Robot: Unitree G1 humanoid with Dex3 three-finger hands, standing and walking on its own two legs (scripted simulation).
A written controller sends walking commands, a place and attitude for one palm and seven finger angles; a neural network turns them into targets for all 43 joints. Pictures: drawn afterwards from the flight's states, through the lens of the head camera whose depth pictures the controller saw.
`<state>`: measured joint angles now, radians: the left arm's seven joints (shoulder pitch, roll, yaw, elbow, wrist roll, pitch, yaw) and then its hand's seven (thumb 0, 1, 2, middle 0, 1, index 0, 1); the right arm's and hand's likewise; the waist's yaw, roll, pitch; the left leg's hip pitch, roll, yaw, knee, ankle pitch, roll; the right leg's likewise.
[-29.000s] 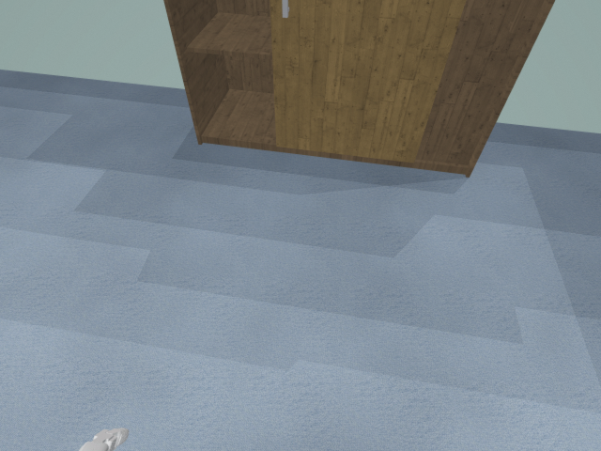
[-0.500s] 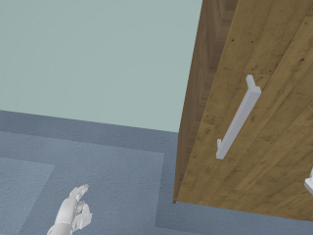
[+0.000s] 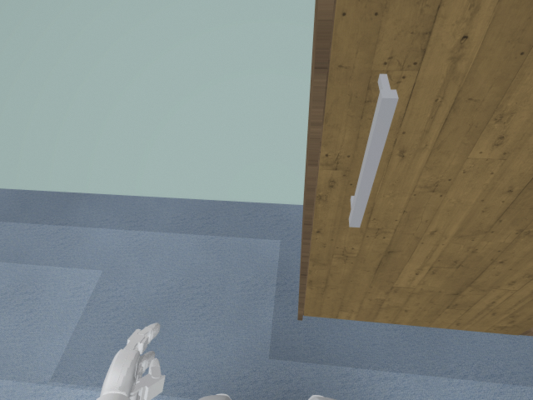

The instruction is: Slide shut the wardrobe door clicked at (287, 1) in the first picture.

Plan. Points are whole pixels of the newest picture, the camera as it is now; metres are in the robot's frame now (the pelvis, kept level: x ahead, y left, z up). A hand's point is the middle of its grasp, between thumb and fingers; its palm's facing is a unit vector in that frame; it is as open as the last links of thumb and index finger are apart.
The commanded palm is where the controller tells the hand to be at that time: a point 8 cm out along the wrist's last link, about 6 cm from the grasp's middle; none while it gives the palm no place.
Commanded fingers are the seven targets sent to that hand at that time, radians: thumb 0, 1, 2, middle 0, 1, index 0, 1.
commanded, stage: step back with the hand held close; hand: right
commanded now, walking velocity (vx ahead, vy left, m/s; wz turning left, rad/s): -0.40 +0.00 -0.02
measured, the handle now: (366, 162) +0.46 -0.15 +0.10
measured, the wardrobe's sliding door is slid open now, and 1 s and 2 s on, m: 0.00 0.00 0.00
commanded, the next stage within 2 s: stop stepping back and stand still in 0.52 s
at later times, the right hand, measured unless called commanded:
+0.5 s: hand out of the picture +0.11 -0.24 +0.19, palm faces +0.29 +0.83 -0.48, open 7.4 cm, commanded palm +0.07 -0.29 +0.20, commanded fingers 0.00 -0.90 -0.90 0.20 0.30 0.20 0.30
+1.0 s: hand out of the picture -0.02 -0.29 +0.18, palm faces +0.47 +0.84 -0.29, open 7.4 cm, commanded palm -0.07 -0.32 +0.20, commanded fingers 0.00 -0.90 -0.90 0.20 0.30 0.20 0.30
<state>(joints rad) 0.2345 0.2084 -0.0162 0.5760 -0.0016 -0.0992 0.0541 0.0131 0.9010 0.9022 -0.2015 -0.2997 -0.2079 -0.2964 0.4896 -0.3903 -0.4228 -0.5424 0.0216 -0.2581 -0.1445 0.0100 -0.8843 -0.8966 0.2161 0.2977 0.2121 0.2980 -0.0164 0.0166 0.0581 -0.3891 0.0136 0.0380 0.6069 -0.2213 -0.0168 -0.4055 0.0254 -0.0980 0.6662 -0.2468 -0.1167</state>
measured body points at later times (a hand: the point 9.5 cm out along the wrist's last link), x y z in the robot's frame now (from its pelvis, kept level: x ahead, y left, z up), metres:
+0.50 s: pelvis -0.09 +0.00 +0.01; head -0.07 -0.03 +0.46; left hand +0.09 +0.24 -0.05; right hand +0.09 -0.28 +0.22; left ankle -0.13 +0.14 -0.72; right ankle +0.00 -0.06 -0.70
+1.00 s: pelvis -0.23 -0.02 +0.00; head -0.26 -0.06 +0.45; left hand -0.10 +0.24 -0.06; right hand -0.05 -0.33 +0.20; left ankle -0.18 +0.13 -0.71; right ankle -0.21 -0.13 -0.73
